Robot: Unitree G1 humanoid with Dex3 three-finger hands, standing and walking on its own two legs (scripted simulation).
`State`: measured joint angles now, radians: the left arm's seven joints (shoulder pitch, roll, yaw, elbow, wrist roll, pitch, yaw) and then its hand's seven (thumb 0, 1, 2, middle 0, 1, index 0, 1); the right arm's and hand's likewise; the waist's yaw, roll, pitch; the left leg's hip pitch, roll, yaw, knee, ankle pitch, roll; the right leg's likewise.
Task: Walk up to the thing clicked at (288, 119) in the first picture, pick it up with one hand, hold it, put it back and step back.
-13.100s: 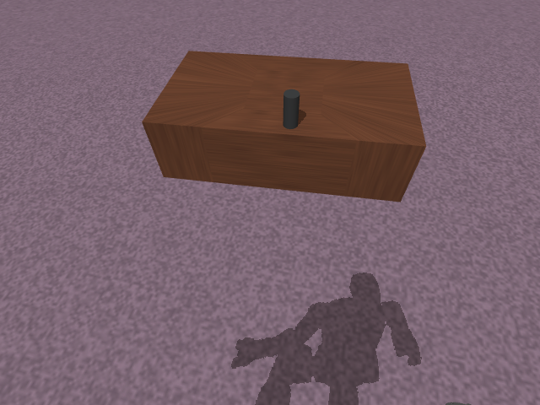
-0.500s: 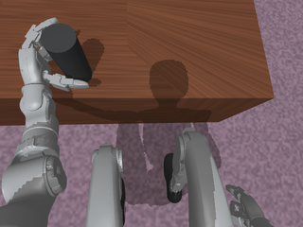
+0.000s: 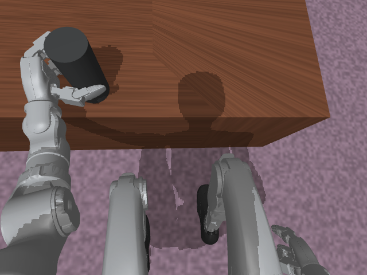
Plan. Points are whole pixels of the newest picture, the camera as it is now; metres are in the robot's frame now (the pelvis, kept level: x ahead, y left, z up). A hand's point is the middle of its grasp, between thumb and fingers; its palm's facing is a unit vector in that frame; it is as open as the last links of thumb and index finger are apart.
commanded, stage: settle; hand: left
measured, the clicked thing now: (82, 71) +0.51 +0.16 +0.00
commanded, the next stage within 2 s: lift in 1.28 s
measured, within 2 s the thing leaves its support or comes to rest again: leaves its support in 0.16 s
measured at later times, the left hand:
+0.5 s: hand (59, 48) +0.51 +0.17 +0.06, palm faces +0.07 -1.00 -0.03, open 10.4 cm
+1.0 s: hand (47, 25) +0.53 +0.18 +0.10, palm faces +0.07 -1.00 -0.02, open 10.4 cm
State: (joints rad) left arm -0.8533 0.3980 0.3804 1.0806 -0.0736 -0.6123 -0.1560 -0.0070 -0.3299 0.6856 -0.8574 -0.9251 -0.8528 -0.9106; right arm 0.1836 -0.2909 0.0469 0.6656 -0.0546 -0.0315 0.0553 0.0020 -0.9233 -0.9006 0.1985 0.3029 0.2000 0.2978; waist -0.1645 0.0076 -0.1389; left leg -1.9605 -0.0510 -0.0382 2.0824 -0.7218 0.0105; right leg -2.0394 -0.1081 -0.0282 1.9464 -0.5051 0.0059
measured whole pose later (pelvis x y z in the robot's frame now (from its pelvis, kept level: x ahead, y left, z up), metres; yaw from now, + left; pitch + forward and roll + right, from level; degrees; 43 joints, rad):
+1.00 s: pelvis +0.03 +0.00 +0.09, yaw +0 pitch +33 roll -2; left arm -0.79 0.38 0.36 1.00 -0.10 -0.51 -0.13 0.00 -0.61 0.97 -0.83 -1.30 -0.83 -1.29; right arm 0.21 -0.27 0.03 0.66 -0.02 -0.01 0.02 0.00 -0.92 -0.90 0.20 0.30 0.20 0.30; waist -0.14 0.02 -0.17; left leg -1.66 -0.03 -0.03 1.78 -0.71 0.01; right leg -1.74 -0.08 -0.04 1.67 -0.51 0.01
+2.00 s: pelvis +0.04 +0.00 +0.18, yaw -1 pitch +25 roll -2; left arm -0.49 0.28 0.25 0.72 -0.15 -0.45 -0.10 0.00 -0.61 0.96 -0.84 -1.29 -0.84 -1.28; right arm 0.22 -0.24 0.00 0.69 0.01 -0.02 -0.01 0.00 -0.92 -0.90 0.20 0.30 0.20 0.30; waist -0.07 0.02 -0.16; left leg -1.26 0.00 -0.03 1.47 -0.64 0.01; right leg -1.34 -0.05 -0.05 1.36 -0.46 0.01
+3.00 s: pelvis +0.08 -0.01 +0.28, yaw -1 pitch +10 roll -1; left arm -0.18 0.21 0.15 0.47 -0.19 -0.38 -0.09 0.00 -0.61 0.95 -0.85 -1.27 -0.85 -1.25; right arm 0.24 -0.23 0.00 0.66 0.02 -0.04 -0.03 0.01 -0.92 -0.90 0.20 0.30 0.20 0.30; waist -0.02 0.01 -0.06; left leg -0.64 0.01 -0.02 0.96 -0.50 0.00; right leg -0.72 -0.03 -0.05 0.90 -0.35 0.01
